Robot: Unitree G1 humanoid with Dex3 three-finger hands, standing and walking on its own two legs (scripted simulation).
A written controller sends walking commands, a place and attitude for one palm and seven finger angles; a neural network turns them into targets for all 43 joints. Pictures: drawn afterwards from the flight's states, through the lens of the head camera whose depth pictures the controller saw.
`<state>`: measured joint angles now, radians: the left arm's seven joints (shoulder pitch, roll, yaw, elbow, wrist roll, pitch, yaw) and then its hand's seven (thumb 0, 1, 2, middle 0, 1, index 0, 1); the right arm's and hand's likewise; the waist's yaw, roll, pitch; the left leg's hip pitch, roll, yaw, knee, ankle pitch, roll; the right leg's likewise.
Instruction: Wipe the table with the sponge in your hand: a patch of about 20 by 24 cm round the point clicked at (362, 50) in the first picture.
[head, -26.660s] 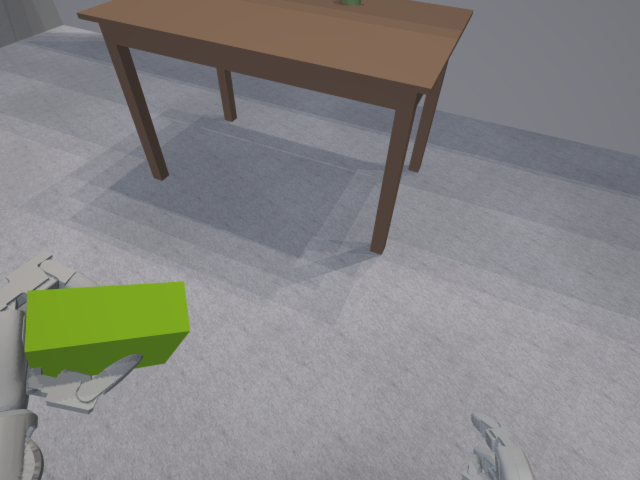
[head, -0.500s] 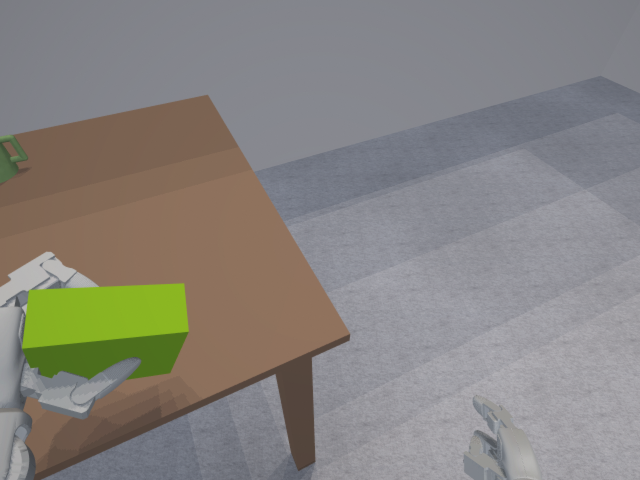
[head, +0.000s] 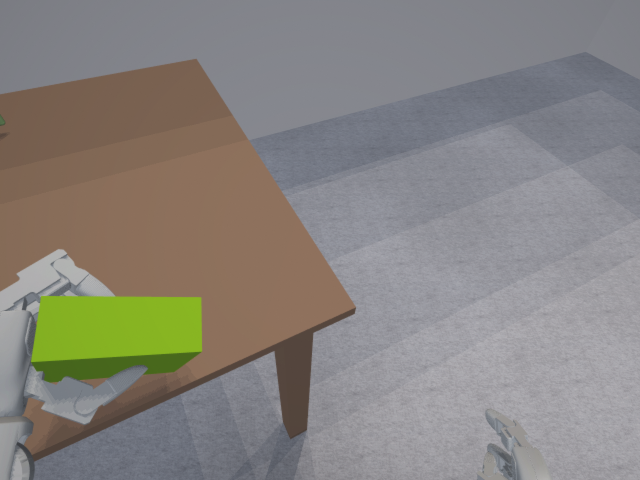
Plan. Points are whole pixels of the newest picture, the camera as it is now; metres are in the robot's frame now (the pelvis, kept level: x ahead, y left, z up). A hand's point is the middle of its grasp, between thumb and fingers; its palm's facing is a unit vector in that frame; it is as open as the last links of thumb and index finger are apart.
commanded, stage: come to a stop and stand still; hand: left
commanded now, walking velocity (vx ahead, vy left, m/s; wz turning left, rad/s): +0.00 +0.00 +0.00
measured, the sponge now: (143, 340) +0.22 +0.19 +0.12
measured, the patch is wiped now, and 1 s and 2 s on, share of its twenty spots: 0.00 0.00 0.00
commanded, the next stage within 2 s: look again from close up in 0.64 s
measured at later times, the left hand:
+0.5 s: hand (9, 295) +0.24 +0.31 +0.16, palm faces +0.39 -0.85 -0.35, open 9.4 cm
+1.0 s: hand out of the picture +0.23 +0.31 +0.16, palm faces +0.38 -0.85 -0.37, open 9.4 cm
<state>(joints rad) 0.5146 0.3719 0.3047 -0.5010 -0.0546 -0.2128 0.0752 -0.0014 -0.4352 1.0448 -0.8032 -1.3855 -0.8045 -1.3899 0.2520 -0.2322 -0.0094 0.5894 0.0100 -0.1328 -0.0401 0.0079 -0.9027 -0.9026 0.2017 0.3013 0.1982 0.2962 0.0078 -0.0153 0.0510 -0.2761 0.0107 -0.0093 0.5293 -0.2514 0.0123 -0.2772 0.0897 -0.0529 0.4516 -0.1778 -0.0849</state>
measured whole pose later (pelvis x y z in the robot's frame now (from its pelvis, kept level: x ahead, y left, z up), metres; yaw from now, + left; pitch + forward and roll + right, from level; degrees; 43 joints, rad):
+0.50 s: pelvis +0.02 +0.05 +0.01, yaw +1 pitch -1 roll -1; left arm 0.40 0.36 0.34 -0.44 -0.03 -0.21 0.10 0.00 -0.44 1.05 -0.80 -1.39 -0.81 -1.39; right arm 0.19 -0.19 0.03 0.57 0.00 -0.15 -0.02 0.01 -0.90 -0.90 0.21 0.30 0.20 0.30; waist 0.03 -0.04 0.04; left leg -0.19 -0.06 0.01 0.44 -0.24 0.07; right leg -0.19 0.02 -0.03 0.39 -0.18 -0.01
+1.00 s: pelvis +0.02 +0.06 +0.01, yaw +1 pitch -1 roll -2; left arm 0.44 0.37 0.34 -0.47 -0.03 -0.21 0.10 0.00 -0.44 1.05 -0.80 -1.39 -0.80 -1.39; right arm 0.22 -0.19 0.02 0.58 0.01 -0.12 -0.03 0.01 -0.90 -0.90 0.20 0.30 0.20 0.30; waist 0.02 -0.03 0.05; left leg -0.19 -0.07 0.01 0.44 -0.23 0.08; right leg -0.19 0.01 -0.03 0.38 -0.17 0.01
